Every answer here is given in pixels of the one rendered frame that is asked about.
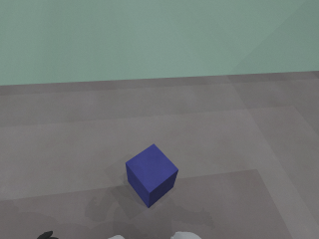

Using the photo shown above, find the carton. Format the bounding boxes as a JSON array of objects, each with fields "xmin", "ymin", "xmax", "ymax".
[{"xmin": 126, "ymin": 144, "xmax": 178, "ymax": 208}]

